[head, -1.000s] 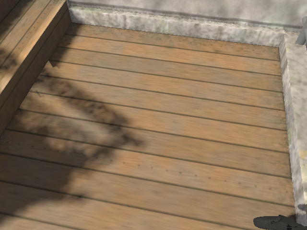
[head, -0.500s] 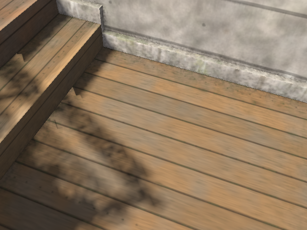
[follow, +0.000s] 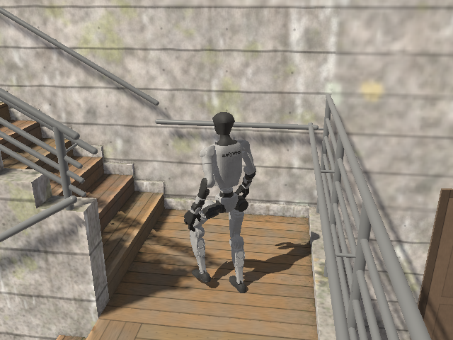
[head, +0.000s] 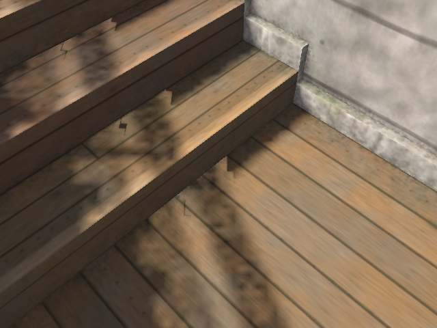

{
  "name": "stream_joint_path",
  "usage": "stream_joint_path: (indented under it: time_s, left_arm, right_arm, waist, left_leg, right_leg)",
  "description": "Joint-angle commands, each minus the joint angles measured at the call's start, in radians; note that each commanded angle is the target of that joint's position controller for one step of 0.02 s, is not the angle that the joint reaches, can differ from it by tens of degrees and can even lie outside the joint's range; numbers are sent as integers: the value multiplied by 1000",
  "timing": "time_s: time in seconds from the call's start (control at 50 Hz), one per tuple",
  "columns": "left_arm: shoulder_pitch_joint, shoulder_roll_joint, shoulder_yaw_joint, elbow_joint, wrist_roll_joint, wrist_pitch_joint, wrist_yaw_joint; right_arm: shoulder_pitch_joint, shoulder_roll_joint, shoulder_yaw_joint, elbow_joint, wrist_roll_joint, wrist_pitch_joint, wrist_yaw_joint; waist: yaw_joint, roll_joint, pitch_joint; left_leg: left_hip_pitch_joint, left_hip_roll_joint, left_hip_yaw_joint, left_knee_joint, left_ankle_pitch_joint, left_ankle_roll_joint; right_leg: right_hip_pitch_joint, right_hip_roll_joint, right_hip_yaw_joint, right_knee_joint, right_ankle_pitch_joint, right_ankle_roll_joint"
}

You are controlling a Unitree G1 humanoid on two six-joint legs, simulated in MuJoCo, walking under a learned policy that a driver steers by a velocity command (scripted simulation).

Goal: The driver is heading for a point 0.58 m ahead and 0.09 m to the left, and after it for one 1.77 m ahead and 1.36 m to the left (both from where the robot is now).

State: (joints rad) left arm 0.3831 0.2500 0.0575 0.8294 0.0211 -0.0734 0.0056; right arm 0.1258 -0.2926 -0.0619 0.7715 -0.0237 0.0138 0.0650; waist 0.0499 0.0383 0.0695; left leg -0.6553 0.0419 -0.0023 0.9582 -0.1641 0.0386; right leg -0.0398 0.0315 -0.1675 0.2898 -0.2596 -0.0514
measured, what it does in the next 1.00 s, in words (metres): walks ahead, turning left: left foot, then right foot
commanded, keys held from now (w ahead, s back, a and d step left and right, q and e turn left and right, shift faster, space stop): w+q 0.32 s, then w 0.28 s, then w+q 0.40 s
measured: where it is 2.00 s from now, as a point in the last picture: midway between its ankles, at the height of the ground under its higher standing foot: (120, 162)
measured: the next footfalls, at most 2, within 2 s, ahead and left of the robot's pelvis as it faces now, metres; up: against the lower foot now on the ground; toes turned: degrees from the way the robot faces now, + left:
left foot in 0.20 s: +0.25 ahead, +0.10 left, +0.00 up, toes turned +10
right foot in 0.72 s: +0.61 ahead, +0.00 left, +0.00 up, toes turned +16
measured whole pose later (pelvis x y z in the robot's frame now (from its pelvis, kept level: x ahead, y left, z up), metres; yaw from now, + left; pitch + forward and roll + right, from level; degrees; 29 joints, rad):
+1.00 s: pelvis +0.56 +0.08 +0.00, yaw +26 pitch +0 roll -1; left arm 0.32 0.25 0.04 0.88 0.02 -0.09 0.00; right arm 0.18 -0.28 -0.05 0.89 -0.04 -0.02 0.03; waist 0.01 0.04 0.06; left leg -0.61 0.05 -0.01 1.00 -0.19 0.04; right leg -0.08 0.01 -0.20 0.28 -0.21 -0.05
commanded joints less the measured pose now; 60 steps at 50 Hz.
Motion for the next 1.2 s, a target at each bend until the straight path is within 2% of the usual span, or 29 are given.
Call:
stream_joint_path:
  time_s: [0.02, 0.08, 0.12, 0.16, 0.18, 0.2, 0.22, 0.24, 0.26, 0.3, 0.36, 0.46, 0.54, 0.6, 0.64, 0.68, 0.7, 0.72, 0.74, 0.76, 0.78, 0.8, 0.84, 0.92, 1.02, 1.1, 1.16, 1.18, 1.2]
  left_arm:
    - [-9, 116, 25, -56, -2, -13, -2]
    - [55, 139, 26, -17, 3, -14, 5]
    - [73, 165, 27, 15, 0, -19, 22]
    - [74, 197, 30, 26, 0, -7, 31]
    - [59, 201, 27, 11, 0, 3, 29]
    - [45, 197, 26, -22, -1, 8, 20]
    - [98, 63, 0, -98, -11, 8, -8]
    - [-73, 146, 14, -129, -6, 5, -4]
    - [-132, 139, 9, -155, -18, -6, -4]
    - [-77, 133, 4, -119, -9, -3, -6]
    - [-7, 102, -5, -87, 25, 50, -19]
    - [-205, 88, -12, -131, 24, 53, -34]
    - [-350, 94, -10, -167, 10, 44, -48]
    - [-415, 90, -16, -191, 0, 34, -38]
    - [-409, 97, -14, -199, 10, 27, -35]
    - [-256, 127, 1, -147, 10, 15, -23]
    - [-110, 146, 11, -101, 12, 2, -11]
    - [44, 216, 29, -78, 29, -8, 11]
    - [99, 336, 63, -74, 48, 0, 11]
    - [11, 246, 46, -81, 26, 13, 2]
    - [-73, 178, 26, -91, 12, 11, -1]
    - [-127, 130, 13, -90, 9, 8, -4]
    - [-138, 96, -2, -62, 5, -3, 2]
    - [-100, 108, 3, -19, -7, -34, -1]
    - [-100, 107, 1, 11, -5, -34, 0]
    - [-72, 136, 6, 18, 7, -32, 9]
    - [-95, 162, 10, 3, 8, -8, 9]
    - [-130, 182, 16, -9, -9, 4, 3]
    - [-195, 185, 17, -27, -31, 14, -3]
  right_arm:
    - [-121, 9, 20, -93, 0, -22, 17]
    - [-189, 8, 29, -130, -14, -31, 27]
    - [-171, -24, 21, -130, -34, -35, 16]
    - [-38, -58, 7, -93, -36, -39, 3]
    - [100, -86, -10, -40, -41, -45, -4]
    - [249, -152, -41, 0, -50, -45, -24]
    - [221, -258, -61, -21, -34, -37, -36]
    - [295, -228, -57, -30, -3, -21, -53]
    - [230, -202, -53, -4, 4, -20, -68]
    - [127, -124, -33, -3, 10, -33, -74]
    - [104, -88, -19, -2, 20, -64, -60]
    - [238, -112, -22, 74, 22, -87, -48]
    - [309, -114, -18, 118, 14, -98, -55]
    - [346, -114, -14, 147, 11, -103, -71]
    - [330, -126, -14, 157, 9, -105, -80]
    - [301, -139, -14, 154, 4, -106, -85]
    - [283, -145, -13, 157, 4, -107, -82]
    - [279, -112, -2, 132, 8, -115, -79]
    - [414, -9, 17, 122, 57, -110, -79]
    - [347, -108, 1, 133, 16, -102, -87]
    - [287, -117, -9, 133, 11, -93, -81]
    - [260, -93, -5, 134, 13, -86, -73]
    - [250, -55, -2, 137, -5, -61, -59]
    - [170, -7, 7, 105, -17, -39, -37]
    - [10, 31, 30, 41, -15, -46, -17]
    - [-43, 16, 32, 13, -26, -31, -33]
    - [72, -11, 15, 36, -24, -36, -52]
    - [186, -16, 4, 66, -17, -44, -55]
    - [322, -30, -13, 101, -17, -56, -64]
  waist:
    - [4, -114, 6]
    - [1, -103, 19]
    - [-30, -104, -19]
    - [-94, -142, -101]
    - [-151, -122, -177]
    - [-221, -41, -258]
    - [-115, 199, -343]
    - [-197, 30, -361]
    - [-161, -7, -199]
    - [-62, -18, -68]
    - [1, -35, -78]
    - [-77, -13, -24]
    - [-133, 12, 10]
    - [-139, 29, 13]
    - [-104, 20, 16]
    - [-40, 34, -59]
    - [35, 4, -137]
    - [95, -58, -256]
    - [60, -331, -409]
    - [21, -212, -330]
    - [-7, -123, -183]
    - [-29, -69, -115]
    - [-56, -118, -51]
    - [-63, -118, -42]
    - [-53, -144, -48]
    - [-53, -137, -50]
    - [-106, -139, -139]
    - [-155, -137, -191]
    - [-245, -100, -236]
  left_leg:
    - [28, 7, 44, -166, 124, 15]
    - [72, -6, 94, -286, 114, 51]
    - [164, -71, 139, -312, 58, 105]
    - [314, -134, 142, -340, -36, 159]
    - [499, -153, 117, -422, -31, 185]
    - [731, -29, -61, -473, -155, 234]
    - [1060, 298, -581, -490, -62, 384]
    - [1044, 304, -747, -625, -67, 396]
    - [907, 271, -559, -666, -6, 346]
    - [646, 165, -371, -690, 273, 279]
    - [494, 89, -260, -730, 400, 260]
    - [562, 80, -238, -808, 329, 219]
    - [628, 71, -208, -803, 344, 162]
    - [688, 92, -207, -781, 396, 151]
    - [711, 122, -231, -731, 514, 144]
    - [713, 98, -218, -576, 770, 113]
    - [665, 58, -190, -401, 783, 94]
    - [489, 6, -174, -162, 524, 80]
    - [165, -167, -64, 214, -116, 38]
    - [75, -125, -106, 303, -302, 52]
    - [79, -73, -113, 299, -226, 53]
    - [97, -32, -96, 262, -170, 47]
    - [147, 3, -71, 206, -146, 34]
    - [71, 20, -41, 168, -74, 16]
    - [124, 14, 47, -100, 90, -8]
    - [128, 19, 87, -97, -9, 49]
    - [310, -83, 139, -190, -107, 104]
    - [447, -123, 152, -273, -60, 121]
    - [643, -134, 134, -459, 88, 139]
  right_leg:
    - [-17, -242, 64, -118, 477, -78]
    - [42, -279, 32, -101, 587, -59]
    - [86, -287, -2, 6, 892, -28]
    - [112, -290, -37, 231, 1081, -20]
    - [40, -281, -53, 426, 965, -11]
    - [-158, -250, -74, 721, 659, 12]
    - [-622, -74, -28, 1078, -332, 65]
    - [-735, -36, 160, 1137, -274, 69]
    - [-766, -108, 199, 1058, -138, 59]
    - [-626, -150, 183, 909, -98, 64]
    - [-484, -154, 168, 795, -77, 81]
    - [-609, -169, 164, 563, 166, 78]
    - [-618, -135, 131, 410, 284, 68]
    - [-586, -100, 126, 337, 280, 44]
    - [-525, -77, 137, 290, 205, 17]
    - [-314, -16, 123, 234, 115, -15]
    - [-124, -17, 123, 176, 157, -38]
    - [139, -186, 276, 173, 96, -76]
    - [419, -479, 713, 114, 56, -214]
    - [302, -470, 818, 6, -2, -188]
    - [141, -433, 651, -16, -23, -166]
    - [45, -387, 524, -46, 53, -144]
    - [-81, -320, 342, -94, 172, -103]
    - [-80, -318, 193, -130, 357, -110]
    - [-98, -258, -11, -107, 495, -88]
    - [-10, -346, -15, -21, 702, -99]
    - [27, -325, -81, 263, 1090, -60]
    - [-22, -317, -80, 448, 1092, -52]
    - [-146, -267, -90, 696, 891, -15]
Velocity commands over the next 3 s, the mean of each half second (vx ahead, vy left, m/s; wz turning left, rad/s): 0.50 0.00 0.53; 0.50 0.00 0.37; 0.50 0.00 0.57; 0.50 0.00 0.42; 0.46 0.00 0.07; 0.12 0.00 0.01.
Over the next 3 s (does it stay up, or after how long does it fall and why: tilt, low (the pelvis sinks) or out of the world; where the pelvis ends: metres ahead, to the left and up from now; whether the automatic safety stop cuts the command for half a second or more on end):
stays up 1.17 0.82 0.47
